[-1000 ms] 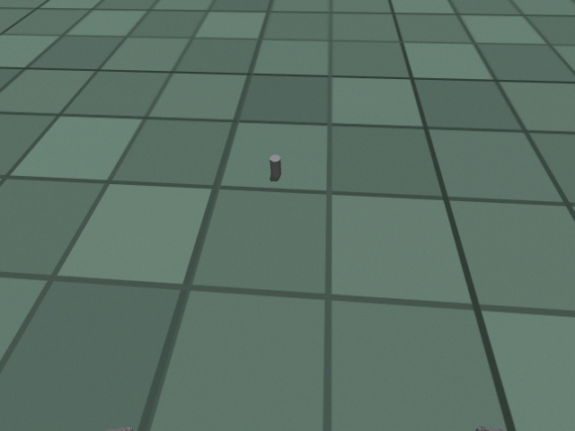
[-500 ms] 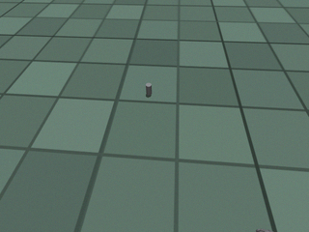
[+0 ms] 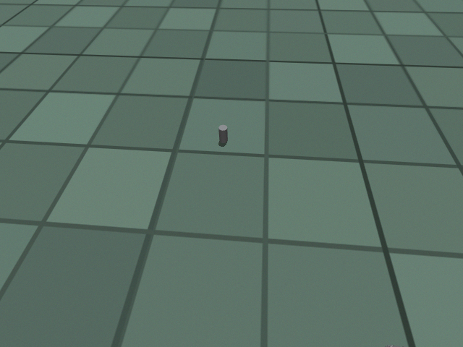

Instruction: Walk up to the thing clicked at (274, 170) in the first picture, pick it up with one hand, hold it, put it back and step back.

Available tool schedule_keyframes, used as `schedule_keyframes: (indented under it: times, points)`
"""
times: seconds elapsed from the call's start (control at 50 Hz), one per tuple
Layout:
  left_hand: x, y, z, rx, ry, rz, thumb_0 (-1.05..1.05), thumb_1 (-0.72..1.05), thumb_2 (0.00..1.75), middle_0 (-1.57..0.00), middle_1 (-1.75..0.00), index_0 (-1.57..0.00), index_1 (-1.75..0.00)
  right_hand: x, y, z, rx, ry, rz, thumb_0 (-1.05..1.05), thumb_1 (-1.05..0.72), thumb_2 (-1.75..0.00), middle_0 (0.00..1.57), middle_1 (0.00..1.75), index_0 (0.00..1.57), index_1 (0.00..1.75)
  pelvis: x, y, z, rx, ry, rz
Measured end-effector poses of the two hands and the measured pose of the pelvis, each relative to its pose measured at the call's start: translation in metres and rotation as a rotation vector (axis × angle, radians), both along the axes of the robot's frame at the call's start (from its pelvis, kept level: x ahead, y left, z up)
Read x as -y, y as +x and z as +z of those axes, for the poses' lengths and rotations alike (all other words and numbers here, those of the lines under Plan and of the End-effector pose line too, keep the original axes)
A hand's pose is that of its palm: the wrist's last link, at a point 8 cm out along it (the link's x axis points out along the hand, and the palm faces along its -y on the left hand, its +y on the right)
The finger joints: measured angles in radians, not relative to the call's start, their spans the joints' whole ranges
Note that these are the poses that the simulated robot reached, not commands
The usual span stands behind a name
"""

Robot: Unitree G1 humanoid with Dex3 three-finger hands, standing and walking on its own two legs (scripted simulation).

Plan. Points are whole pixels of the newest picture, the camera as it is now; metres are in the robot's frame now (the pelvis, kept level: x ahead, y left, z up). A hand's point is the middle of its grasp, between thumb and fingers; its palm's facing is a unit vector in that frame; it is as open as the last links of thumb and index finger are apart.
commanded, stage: stand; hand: left
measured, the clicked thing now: (223, 134) +1.36 +0.08 -0.73
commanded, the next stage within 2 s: walk up in 0.12 s
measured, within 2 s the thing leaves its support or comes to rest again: neither
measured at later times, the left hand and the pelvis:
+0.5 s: hand (130, 336) +0.16 +0.22 -0.14, palm faces -0.06 -0.90 -0.44, open 7.3 cm; pelvis +0.08 -0.07 -0.03, yaw -4 degrees
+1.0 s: hand (153, 245) +0.35 +0.22 -0.17, palm faces -0.13 -0.93 -0.34, open 7.3 cm; pelvis +0.29 -0.06 -0.02, yaw -6 degrees
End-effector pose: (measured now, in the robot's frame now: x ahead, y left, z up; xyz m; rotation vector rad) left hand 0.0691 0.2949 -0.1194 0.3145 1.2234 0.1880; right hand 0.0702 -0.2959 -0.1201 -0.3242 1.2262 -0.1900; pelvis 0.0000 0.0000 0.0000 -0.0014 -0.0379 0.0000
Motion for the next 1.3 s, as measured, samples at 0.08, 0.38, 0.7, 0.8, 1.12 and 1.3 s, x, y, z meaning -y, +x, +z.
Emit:
schedule_keyframes:
  times: [0.08,0.38,0.7,0.8,1.12,1.3]
  points:
    - [-0.001,-0.001,0.000,-0.005,0.000,0.003,0.01,0.91,0.90,-0.21,-0.30,-0.21,-0.30,0.000,0.000,0.000,-0.001,0.000,0.001,0.01,-0.91,-0.90,0.20,0.30,0.20,0.30,0.000,0.000,0.000,-0.001,0.001,-0.001]
    - [0.006,0.054,0.020,0.022,0.058,-0.091,0.01,0.91,0.90,-0.20,-0.30,-0.21,-0.30,0.077,-0.021,-0.001,-0.003,-0.034,-0.090,0.01,-0.90,-0.90,0.20,0.30,0.21,0.30,0.042,0.042,-0.010,0.001,0.028,-0.070]
    - [0.064,0.114,0.015,0.025,0.026,-0.035,0.01,0.90,0.90,-0.21,-0.30,-0.21,-0.31,0.113,0.134,0.008,0.072,0.003,0.000,0.01,-0.91,-0.90,0.20,0.30,0.20,0.30,0.084,0.151,-0.007,-0.002,-0.021,-0.069]
    - [0.054,0.155,0.000,0.013,0.001,-0.036,0.01,0.90,0.90,-0.21,-0.30,-0.21,-0.31,0.104,0.195,0.013,0.086,-0.023,0.030,0.01,-0.91,-0.90,0.20,0.30,0.20,0.30,0.075,0.199,-0.014,-0.007,-0.037,-0.065]
    - [0.045,0.370,0.009,0.070,0.018,-0.184,0.01,0.91,0.90,-0.20,-0.30,-0.21,-0.30,0.088,0.294,0.020,0.138,-0.034,-0.064,0.01,-0.91,-0.90,0.20,0.30,0.21,0.30,0.065,0.341,-0.011,0.002,0.022,-0.116]
    - [0.081,0.479,0.018,0.188,0.088,-0.206,0.01,0.91,0.90,-0.20,-0.30,-0.21,-0.30,0.130,0.340,-0.025,0.032,-0.001,-0.108,0.01,-0.91,-0.90,0.20,0.30,0.20,0.30,0.103,0.423,-0.033,0.009,0.009,-0.111]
